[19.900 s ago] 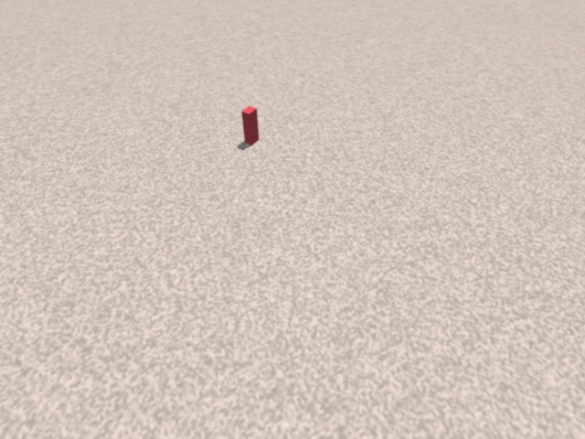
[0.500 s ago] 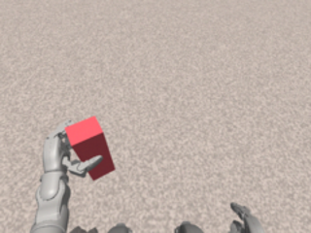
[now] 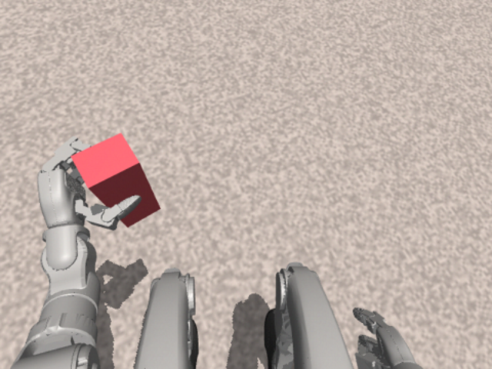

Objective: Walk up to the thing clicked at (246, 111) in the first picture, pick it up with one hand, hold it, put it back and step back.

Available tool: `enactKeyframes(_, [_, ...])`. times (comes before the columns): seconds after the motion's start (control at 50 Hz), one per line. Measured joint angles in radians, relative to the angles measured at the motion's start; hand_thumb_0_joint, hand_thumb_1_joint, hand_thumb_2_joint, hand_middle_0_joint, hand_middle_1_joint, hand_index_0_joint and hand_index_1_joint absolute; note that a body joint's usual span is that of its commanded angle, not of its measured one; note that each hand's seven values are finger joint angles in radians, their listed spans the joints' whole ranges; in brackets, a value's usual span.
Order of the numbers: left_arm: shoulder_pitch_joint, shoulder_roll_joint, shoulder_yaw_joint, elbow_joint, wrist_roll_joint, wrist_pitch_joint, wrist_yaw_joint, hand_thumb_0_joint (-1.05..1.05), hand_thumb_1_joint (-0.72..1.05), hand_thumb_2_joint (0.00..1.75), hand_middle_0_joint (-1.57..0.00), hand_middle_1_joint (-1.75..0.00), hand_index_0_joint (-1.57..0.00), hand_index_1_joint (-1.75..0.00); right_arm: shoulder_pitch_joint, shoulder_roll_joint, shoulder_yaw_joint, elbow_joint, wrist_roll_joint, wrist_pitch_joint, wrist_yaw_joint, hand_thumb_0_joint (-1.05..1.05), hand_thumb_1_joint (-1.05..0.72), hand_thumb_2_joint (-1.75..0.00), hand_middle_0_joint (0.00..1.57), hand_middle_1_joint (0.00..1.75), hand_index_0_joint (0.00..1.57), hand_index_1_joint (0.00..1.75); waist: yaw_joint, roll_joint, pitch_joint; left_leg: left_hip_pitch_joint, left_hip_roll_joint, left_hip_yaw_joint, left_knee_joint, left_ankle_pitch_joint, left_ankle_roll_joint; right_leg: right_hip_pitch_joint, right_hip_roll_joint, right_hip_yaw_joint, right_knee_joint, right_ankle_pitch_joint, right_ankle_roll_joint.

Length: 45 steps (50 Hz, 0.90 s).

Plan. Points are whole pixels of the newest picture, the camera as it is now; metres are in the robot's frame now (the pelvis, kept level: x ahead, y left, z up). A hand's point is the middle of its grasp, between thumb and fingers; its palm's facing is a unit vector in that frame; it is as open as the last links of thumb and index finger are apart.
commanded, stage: crouch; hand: left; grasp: from the side
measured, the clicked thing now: (124, 187) +0.41 +0.18 -0.04
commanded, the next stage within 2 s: lower in 1.08 s
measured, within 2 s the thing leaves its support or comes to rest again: neither
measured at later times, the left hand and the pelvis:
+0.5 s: hand (125, 204) +0.43 +0.22 -0.19, palm faces +0.20 -0.98 -0.01, open 9.4 cm; pelvis -0.04 +0.00 -0.15, yaw -2 degrees
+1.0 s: hand (132, 208) +0.44 +0.23 -0.27, palm faces +0.17 -0.98 -0.01, open 9.4 cm; pelvis -0.04 +0.01 -0.20, yaw -6 degrees
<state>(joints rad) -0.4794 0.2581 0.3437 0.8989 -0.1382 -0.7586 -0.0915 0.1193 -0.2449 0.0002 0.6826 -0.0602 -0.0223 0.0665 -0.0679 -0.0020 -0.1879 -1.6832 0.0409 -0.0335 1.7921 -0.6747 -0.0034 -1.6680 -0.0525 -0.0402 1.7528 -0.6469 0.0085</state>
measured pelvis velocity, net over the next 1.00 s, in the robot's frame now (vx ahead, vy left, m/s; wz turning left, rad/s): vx -0.04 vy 0.01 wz -0.10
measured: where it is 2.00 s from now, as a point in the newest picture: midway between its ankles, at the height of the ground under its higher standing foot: outside the picture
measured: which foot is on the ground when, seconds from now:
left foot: down 0.00-1.00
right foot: down 0.00-1.00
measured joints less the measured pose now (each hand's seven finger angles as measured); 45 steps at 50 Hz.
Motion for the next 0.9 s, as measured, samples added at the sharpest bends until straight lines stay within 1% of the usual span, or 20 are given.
enactKeyframes(0.12, [-0.091,0.044,0.046,0.098,0.017,-0.022,-0.021,0.0,-0.49,1.04,-0.9,-1.23,-0.9,-1.23,-0.022,-0.001,0.014,0.014,-0.019,0.004,0.013,0.0,-0.91,-0.91,0.21,0.3,0.2,0.3,-0.017,-0.008,0.01,-0.159,-0.002,-0.015,0.148,-0.017,-0.003,-0.156,-0.001,-0.004,0.144,-0.016,-0.005])
enactKeyframes(0.22, [-0.142,0.073,0.083,0.144,0.035,-0.034,-0.031,0.0,-0.49,1.04,-0.9,-1.24,-0.9,-1.23,-0.031,-0.012,0.02,0.021,-0.031,0.01,0.021,0.0,-0.91,-0.91,0.21,0.3,0.2,0.3,-0.034,-0.014,0.032,-0.268,-0.004,-0.026,0.26,-0.021,-0.005,-0.261,-0.002,-0.006,0.252,-0.018,-0.007])
enactKeyframes(0.32, [-0.177,0.106,0.12,0.175,0.039,-0.038,-0.041,0.0,-0.49,1.04,-0.9,-1.24,-0.9,-1.23,-0.032,-0.021,0.028,0.031,-0.036,0.016,0.023,0.0,-0.92,-0.91,0.21,0.3,0.2,0.3,-0.052,-0.019,0.059,-0.354,-0.006,-0.034,0.355,-0.017,-0.004,-0.345,-0.001,-0.006,0.342,-0.012,-0.007])
enactKeyframes(0.4, [-0.206,0.138,0.141,0.204,0.046,-0.033,-0.047,0.0,-0.49,1.04,-0.9,-1.23,-0.9,-1.22,-0.028,-0.025,0.036,0.038,-0.041,0.02,0.024,0.0,-0.92,-0.91,0.21,0.3,0.2,0.3,-0.063,-0.024,0.08,-0.41,-0.007,-0.042,0.419,-0.011,-0.003,-0.398,0.0,-0.008,0.402,-0.003,-0.006])
enactKeyframes(0.58, [-0.237,0.191,0.164,0.236,0.054,-0.02,-0.066,0.0,-0.49,1.04,-0.9,-1.22,-0.9,-1.21,-0.022,-0.034,0.066,0.043,-0.055,0.026,0.027,0.0,-0.91,-0.91,0.21,0.3,0.2,0.3,-0.085,-0.032,0.122,-0.5,-0.008,-0.062,0.53,-0.002,0.003,-0.476,0.005,-0.017,0.494,0.014,0.0])
enactKeyframes(0.78, [-0.245,0.236,0.188,0.254,0.063,-0.025,-0.064,0.0,-0.48,1.02,-0.9,-1.22,-0.9,-1.21,-0.04,-0.047,0.109,0.033,-0.079,0.036,0.036,0.0,-0.91,-0.91,0.21,0.3,0.2,0.3,-0.104,-0.043,0.171,-0.552,-0.01,-0.092,0.611,0.002,0.004,-0.513,0.01,-0.037,0.553,0.026,0.005])
enactKeyframes(0.9, [-0.245,0.265,0.194,0.261,0.066,-0.03,-0.065,0.0,-0.48,1.02,-0.9,-1.22,-0.9,-1.21,-0.052,-0.058,0.131,0.023,-0.093,0.041,0.044,0.0,-0.91,-0.91,0.21,0.3,0.2,0.3,-0.113,-0.051,0.194,-0.573,-0.011,-0.109,0.648,-0.001,0.005,-0.526,0.013,-0.049,0.577,0.028,0.008])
